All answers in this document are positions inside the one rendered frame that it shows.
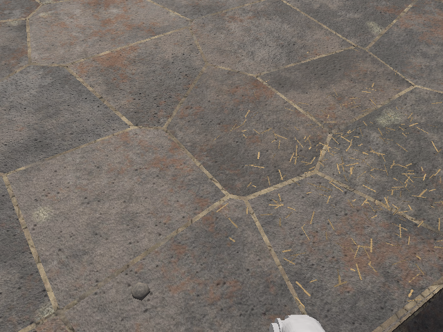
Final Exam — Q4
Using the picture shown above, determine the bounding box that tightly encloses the robot right thigh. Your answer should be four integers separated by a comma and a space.
269, 315, 325, 332

